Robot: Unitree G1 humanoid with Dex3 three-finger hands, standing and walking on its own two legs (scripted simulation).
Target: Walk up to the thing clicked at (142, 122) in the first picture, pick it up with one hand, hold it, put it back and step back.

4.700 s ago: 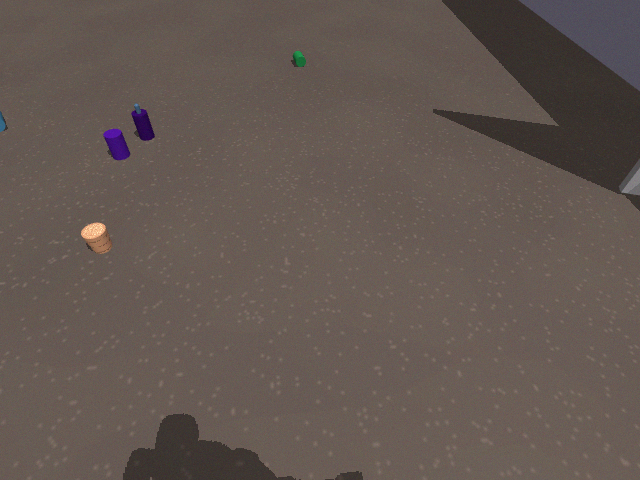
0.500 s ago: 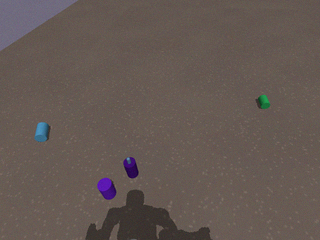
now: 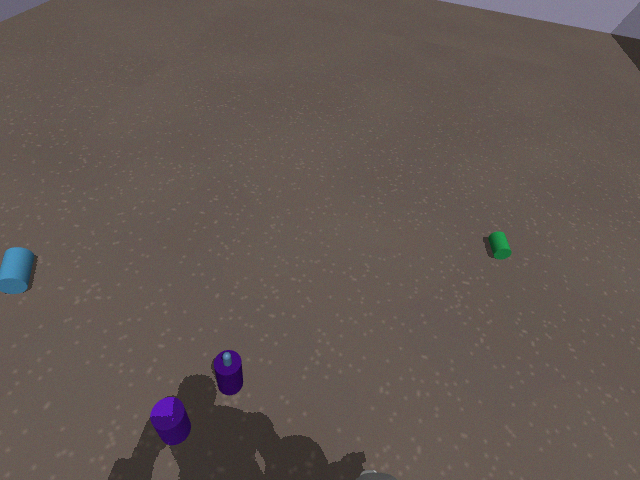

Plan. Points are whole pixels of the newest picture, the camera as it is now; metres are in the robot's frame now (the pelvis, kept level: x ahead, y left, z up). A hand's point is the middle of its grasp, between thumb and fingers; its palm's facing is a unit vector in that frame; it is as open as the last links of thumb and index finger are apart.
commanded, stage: walk up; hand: left
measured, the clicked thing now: (228, 369) +0.58 +0.18 -0.68
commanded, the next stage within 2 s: none
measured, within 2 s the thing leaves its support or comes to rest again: neither
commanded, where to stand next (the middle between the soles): +0.24 -0.04 m, yaw +0 degrees
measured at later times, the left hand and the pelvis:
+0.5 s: hand (162, 450) +0.22 +0.19 -0.12, palm faces -0.05 -0.91 -0.41, open 7.4 cm; pelvis +0.11 -0.06 +0.00, yaw -2 degrees
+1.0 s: hand out of the picture +0.15 +0.22 -0.17, palm faces +0.01 -0.94 -0.34, open 7.4 cm; pelvis +0.11 -0.04 -0.01, yaw +1 degrees
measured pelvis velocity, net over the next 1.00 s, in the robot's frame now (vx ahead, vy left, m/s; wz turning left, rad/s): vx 0.11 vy -0.04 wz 0.02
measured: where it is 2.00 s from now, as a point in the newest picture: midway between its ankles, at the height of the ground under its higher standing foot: outside the picture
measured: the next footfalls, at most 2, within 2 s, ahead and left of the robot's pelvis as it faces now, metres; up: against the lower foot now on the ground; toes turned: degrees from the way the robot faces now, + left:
right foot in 0.26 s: +0.18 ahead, -0.17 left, +0.00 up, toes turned -1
left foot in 0.70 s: +0.22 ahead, +0.07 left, +0.00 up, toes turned +0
